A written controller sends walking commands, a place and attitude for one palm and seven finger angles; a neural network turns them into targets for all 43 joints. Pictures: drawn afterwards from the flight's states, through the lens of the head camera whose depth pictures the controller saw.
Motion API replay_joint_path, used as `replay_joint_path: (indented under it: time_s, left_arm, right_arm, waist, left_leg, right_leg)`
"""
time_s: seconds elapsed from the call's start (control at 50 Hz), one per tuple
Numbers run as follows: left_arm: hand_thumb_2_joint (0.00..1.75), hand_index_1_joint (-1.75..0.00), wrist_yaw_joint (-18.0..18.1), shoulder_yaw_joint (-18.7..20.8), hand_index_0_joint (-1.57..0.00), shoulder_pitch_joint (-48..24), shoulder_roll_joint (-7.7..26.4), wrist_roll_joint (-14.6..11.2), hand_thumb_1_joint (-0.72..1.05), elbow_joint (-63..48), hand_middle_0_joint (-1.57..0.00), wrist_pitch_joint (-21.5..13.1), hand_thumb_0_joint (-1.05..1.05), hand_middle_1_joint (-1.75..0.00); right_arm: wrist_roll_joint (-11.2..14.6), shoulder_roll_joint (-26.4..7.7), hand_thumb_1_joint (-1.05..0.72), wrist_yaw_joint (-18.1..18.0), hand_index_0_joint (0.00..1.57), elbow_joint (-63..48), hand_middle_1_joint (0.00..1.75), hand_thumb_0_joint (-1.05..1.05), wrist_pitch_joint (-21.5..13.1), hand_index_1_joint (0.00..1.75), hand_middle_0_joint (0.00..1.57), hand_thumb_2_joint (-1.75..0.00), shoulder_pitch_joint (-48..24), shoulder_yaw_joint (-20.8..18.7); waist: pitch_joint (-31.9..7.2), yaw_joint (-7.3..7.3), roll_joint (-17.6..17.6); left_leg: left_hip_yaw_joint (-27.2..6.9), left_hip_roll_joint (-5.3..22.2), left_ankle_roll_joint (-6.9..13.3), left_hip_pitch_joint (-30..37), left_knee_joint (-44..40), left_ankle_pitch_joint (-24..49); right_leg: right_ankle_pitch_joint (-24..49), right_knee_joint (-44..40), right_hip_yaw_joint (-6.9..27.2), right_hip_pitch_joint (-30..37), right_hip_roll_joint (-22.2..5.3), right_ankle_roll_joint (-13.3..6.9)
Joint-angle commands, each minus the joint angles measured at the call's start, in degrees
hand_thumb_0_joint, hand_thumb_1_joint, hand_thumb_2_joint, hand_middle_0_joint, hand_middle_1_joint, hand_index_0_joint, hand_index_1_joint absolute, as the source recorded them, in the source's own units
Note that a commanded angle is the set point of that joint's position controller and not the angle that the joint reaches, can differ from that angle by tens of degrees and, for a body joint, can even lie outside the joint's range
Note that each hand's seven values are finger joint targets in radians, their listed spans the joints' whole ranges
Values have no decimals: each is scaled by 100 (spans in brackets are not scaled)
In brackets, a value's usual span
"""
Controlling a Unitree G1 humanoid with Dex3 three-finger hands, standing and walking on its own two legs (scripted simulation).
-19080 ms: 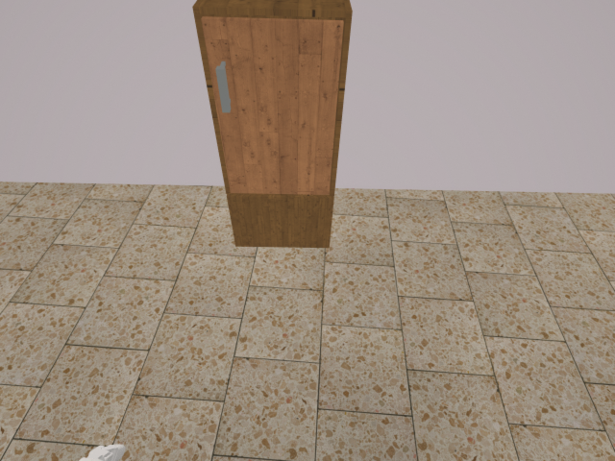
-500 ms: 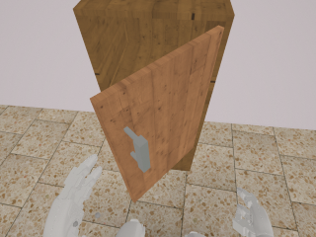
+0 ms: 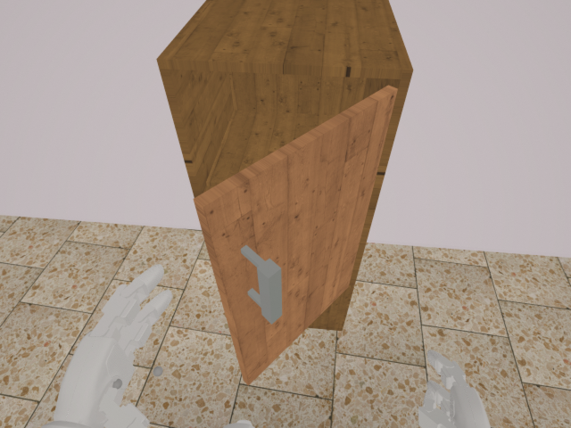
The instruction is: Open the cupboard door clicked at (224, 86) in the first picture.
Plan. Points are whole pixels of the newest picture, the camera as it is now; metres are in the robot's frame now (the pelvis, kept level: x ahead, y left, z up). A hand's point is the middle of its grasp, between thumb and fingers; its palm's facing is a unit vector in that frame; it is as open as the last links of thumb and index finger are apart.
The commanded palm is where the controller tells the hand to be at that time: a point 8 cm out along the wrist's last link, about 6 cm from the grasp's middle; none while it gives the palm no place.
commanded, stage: draw the hand back to the body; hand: left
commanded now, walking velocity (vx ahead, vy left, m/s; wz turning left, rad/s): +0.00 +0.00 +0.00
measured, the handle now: (260, 284) +0.31 +0.06 +0.05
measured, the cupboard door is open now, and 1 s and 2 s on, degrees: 50 50 50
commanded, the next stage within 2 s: step back with the hand held close in 1.18 s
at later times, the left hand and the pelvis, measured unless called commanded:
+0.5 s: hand (51, 308) +0.20 +0.25 +0.17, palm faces +0.33 -0.87 -0.38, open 12.7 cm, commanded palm +0.16 +0.29 +0.19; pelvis +0.03 +0.03 +0.05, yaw +0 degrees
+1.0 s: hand (19, 251) +0.23 +0.27 +0.22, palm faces +0.44 -0.81 -0.39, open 7.7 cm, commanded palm +0.18 +0.30 +0.24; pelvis +0.04 +0.01 +0.07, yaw -1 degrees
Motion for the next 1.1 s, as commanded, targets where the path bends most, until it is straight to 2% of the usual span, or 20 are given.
replay_joint_path:
  time_s: [0.0,0.08,0.1,0.12,0.14,0.16,0.22,0.26,0.3,0.4,0.5,0.54,0.6,0.66,0.76,0.78,0.84,0.9,1.0,1.08]
  left_arm:
    - [32,-30,32,832,-15,-12,811,-219,-47,-1791,-15,-449,0,-30]
    - [37,-30,-25,776,-16,51,680,-309,-32,-1878,-16,-398,0,-30]
    - [39,-30,753,919,-16,412,1422,605,-29,-2013,-16,53,0,-30]
    - [40,-30,1083,605,-16,408,889,711,-26,-2254,-16,286,0,-30]
    - [42,-30,1245,505,-16,521,689,772,-22,-1998,-16,457,0,-30]
    - [43,-30,1382,428,-16,410,627,896,-18,-1991,-16,561,0,-30]
    - [48,-30,1717,709,-16,123,922,1085,-8,-1890,-16,737,0,-30]
    - [51,-30,1841,741,-17,-173,1013,1164,-1,-2057,-17,736,0,-30]
    - [54,-30,1958,940,-17,-389,1217,1201,6,-2084,-17,773,0,-30]
    - [62,-30,2073,1137,-18,-558,1291,1257,23,-2229,-18,790,0,-30]
    - [69,-30,2039,1414,-18,-530,1255,1190,41,-1642,-18,861,0,-30]
    - [72,-30,2017,1549,-19,-673,1290,1160,48,-1581,-19,848,0,-30]
    - [76,-30,2005,1849,-19,-920,1474,1140,58,-1561,-19,795,0,-30]
    - [81,-30,1999,1987,-19,-1256,1571,1130,69,-1879,-19,733,0,-30]
    - [88,-30,2025,2302,-20,-1465,1769,1100,87,-1916,-20,687,0,-30]
    - [90,-30,2030,2392,-20,-1482,1809,1076,90,-1782,-20,693,0,-30]
    - [90,-30,1923,2097,-20,-1251,1408,1042,90,-1294,-20,747,0,-30]
    - [90,-30,1858,2044,-20,-1164,1361,1020,90,-1066,-20,750,0,-30]
    - [90,-30,1892,2307,-20,-1523,1791,1044,90,-1608,-20,602,0,-30]
    - [90,-30,1922,2314,-20,-1563,1798,1056,90,-1779,-20,527,0,-30]
  right_arm:
    - [-2,-558,-90,-29,20,-1053,30,0,-502,30,20,-90,-709,-254]
    - [38,-557,-90,28,20,-916,30,0,-640,30,20,-90,-678,-227]
    - [-64,-545,-90,-171,20,-928,30,0,-532,30,20,-90,-713,-227]
    - [-92,-471,-90,-242,20,-972,30,0,-494,30,20,-90,-741,-156]
    - [-80,-444,-90,-256,20,-899,30,0,-447,30,20,-90,-680,-161]
    - [-98,-469,-90,-257,20,-850,30,0,-398,30,20,-90,-671,-144]
    - [-126,-536,-90,-309,20,-748,30,0,-318,30,20,-90,-745,-117]
    - [-158,-550,-90,-326,20,-714,30,0,-365,30,20,-90,-795,-75]
    - [-190,-577,-90,-362,20,-622,30,0,-418,30,20,-90,-855,-46]
    - [-216,-578,-90,-308,20,-366,30,0,-609,30,20,-90,-935,23]
    - [-259,-607,-90,-234,20,-101,30,0,-616,30,20,-90,-1068,-20]
    - [-263,-594,-90,-213,20,-46,30,0,-570,30,20,-90,-1116,-34]
    - [-286,-624,-90,-196,20,48,30,0,-530,30,20,-90,-1192,-69]
    - [-300,-619,-90,-169,20,85,30,0,-539,30,20,-90,-1236,-76]
    - [-317,-629,-90,-135,20,244,30,0,-572,30,20,-90,-1246,-121]
    - [-320,-633,-90,-127,20,269,30,0,-561,30,20,-90,-1258,-133]
    - [-305,-650,-90,-78,20,303,30,0,-464,30,20,-90,-1280,-176]
    - [-302,-683,-90,-69,20,299,30,0,-365,30,20,-90,-1325,-239]
    - [-321,-656,-90,-116,20,285,30,0,-403,30,20,-90,-1441,-246]
    - [-326,-591,-90,-150,20,337,30,0,-518,30,20,-90,-1454,-219]
  waist:
    - [-455,194,155]
    - [-268,118,307]
    - [-333,435,31]
    - [-31,241,125]
    - [190,185,-55]
    - [331,163,98]
    - [393,159,-220]
    - [291,162,-131]
    - [232,200,-61]
    - [206,260,395]
    - [554,300,-168]
    - [659,307,-200]
    - [564,358,-129]
    - [392,367,269]
    - [319,376,371]
    - [424,381,227]
    - [757,351,22]
    - [798,361,-258]
    - [444,406,-69]
    - [522,382,145]
  left_leg:
    - [-127,-206,112,1006,-1149,809]
    - [-187,-184,74,1326,-1362,1071]
    - [-128,-96,91,1394,-1653,1028]
    - [-50,-124,108,1532,-1720,1065]
    - [-97,-88,85,1516,-1783,918]
    - [-83,-80,101,1586,-1844,859]
    - [-110,-57,121,1831,-2121,834]
    - [-162,-55,128,2103,-2327,827]
    - [-167,-60,128,2296,-2530,806]
    - [-275,-25,60,2829,-2934,1527]
    - [-182,12,31,3069,-3240,2138]
    - [-120,14,26,3176,-3356,2245]
    - [-78,10,28,3361,-3504,2384]
    - [-71,-2,6,3618,-3623,2601]
    - [-9,-8,0,3874,-3660,3104]
    - [26,-19,11,3827,-3680,3007]
    - [73,-2,30,3794,-3770,2949]
    - [141,-21,79,3819,-3814,2782]
    - [175,-92,108,3961,-3808,2538]
    - [228,-136,109,4040,-3763,2507]
  right_leg:
    - [938,-1225,226,329,104,-3]
    - [1366,-1238,28,341,167,1]
    - [1301,-1676,365,536,-12,-86]
    - [1337,-1836,342,494,-52,-42]
    - [1161,-1893,267,437,-58,-21]
    - [1107,-1964,250,470,-60,-13]
    - [1047,-2225,204,754,-60,-5]
    - [1053,-2321,197,936,-80,-11]
    - [1063,-2468,197,1206,-105,-12]
    - [1593,-2662,174,1724,-112,-42]
    - [2048,-3012,117,2162,-78,-20]
    - [2173,-3119,130,2288,-85,-5]
    - [2312,-3280,159,2564,-81,-23]
    - [2417,-3363,193,2745,-95,-27]
    - [2826,-3506,214,2917,-77,-22]
    - [2857,-3554,210,2923,-74,-17]
    - [2841,-3648,199,2862,-69,11]
    - [2872,-3757,203,2911,-60,25]
    - [2797,-3846,296,3061,-84,30]
    - [2837,-3928,316,2963,-93,40]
